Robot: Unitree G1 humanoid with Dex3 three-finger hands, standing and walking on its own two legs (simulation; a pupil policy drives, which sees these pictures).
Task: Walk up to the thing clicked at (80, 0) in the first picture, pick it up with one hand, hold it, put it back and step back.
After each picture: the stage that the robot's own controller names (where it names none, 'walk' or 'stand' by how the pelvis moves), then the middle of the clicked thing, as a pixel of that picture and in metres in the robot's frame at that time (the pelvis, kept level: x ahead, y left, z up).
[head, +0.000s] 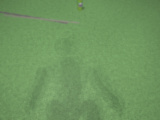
stand; (79, 2) +2.11 +0.02 -0.65
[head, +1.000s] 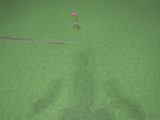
walk; (74, 21) +1.97 +0.24 -0.64
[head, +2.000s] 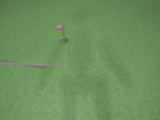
walk; (60, 35) +1.34 +0.34 -0.65
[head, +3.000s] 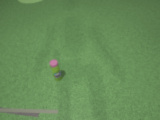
walk; (56, 70) +0.85 +0.30 -0.65
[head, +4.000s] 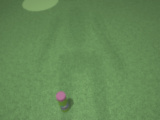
walk; (63, 102) +0.53 +0.20 -0.64
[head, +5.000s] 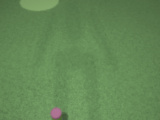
stand; (57, 118) +0.40 +0.16 -0.64
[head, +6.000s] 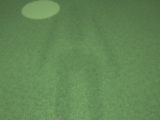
stand; out of the picture +0.36 +0.17 -0.66
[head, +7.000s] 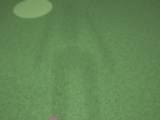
stand; out of the picture +0.36 +0.19 -0.66
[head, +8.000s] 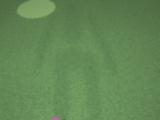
stand; out of the picture +0.36 +0.18 -0.66
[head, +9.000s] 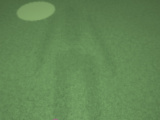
stand; out of the picture +0.36 +0.18 -0.66
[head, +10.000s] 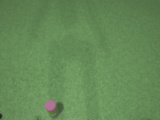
go down; (52, 110) +0.38 +0.18 -0.62
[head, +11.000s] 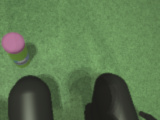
go down; (18, 53) +0.43 +0.23 -0.24
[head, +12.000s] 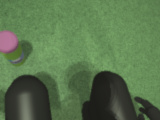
close in; (12, 51) +0.43 +0.24 -0.23
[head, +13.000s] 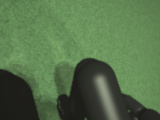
close in; out of the picture +0.42 +0.27 -0.15
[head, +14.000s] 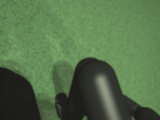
lift; out of the picture +0.41 +0.28 -0.16
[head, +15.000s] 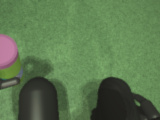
lift; (7, 66) +0.33 +0.24 -0.02
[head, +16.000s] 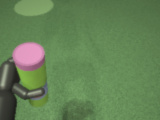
hold; (34, 80) +0.31 +0.15 +0.09
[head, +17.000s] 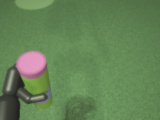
hold; (38, 85) +0.30 +0.15 +0.05
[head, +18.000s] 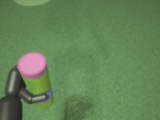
crouch; (39, 85) +0.31 +0.15 +0.03
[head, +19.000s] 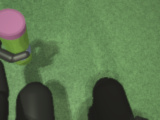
crouch; (17, 43) +0.44 +0.18 -0.05
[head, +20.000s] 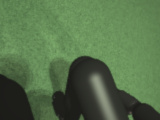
lower; out of the picture +0.41 +0.28 -0.16
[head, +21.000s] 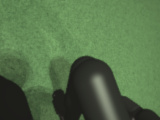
lower; out of the picture +0.42 +0.28 -0.16
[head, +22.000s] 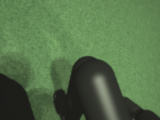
lower; out of the picture +0.41 +0.29 -0.16
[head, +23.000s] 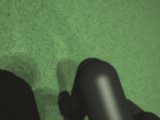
lower; out of the picture +0.40 +0.27 -0.16
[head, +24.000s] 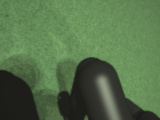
loosen; out of the picture +0.40 +0.27 -0.16
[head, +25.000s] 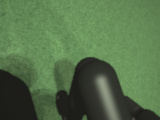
withdraw; out of the picture +0.38 +0.26 -0.16
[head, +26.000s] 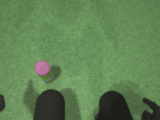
walk; (46, 73) +0.41 +0.19 -0.39
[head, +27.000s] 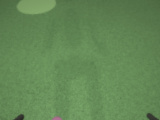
stand; out of the picture +0.36 +0.16 -0.59
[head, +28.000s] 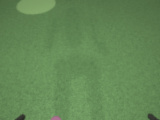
stand; out of the picture +0.36 +0.17 -0.60
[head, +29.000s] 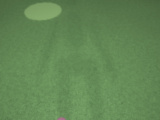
stand; out of the picture +0.38 +0.14 -0.64
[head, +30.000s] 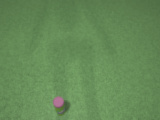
walk; (59, 107) +0.41 +0.13 -0.64
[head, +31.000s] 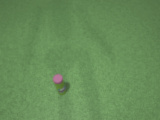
walk; (60, 85) +0.59 +0.20 -0.63
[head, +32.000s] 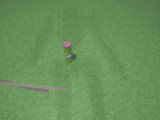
walk; (68, 52) +0.92 +0.14 -0.63
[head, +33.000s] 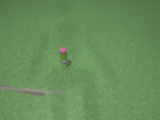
stand; (63, 58) +0.99 +0.18 -0.64
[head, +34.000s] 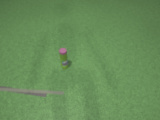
stand; (63, 59) +1.01 +0.18 -0.66
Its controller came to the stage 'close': yes
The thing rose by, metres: 0.68
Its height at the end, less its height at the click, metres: +0.00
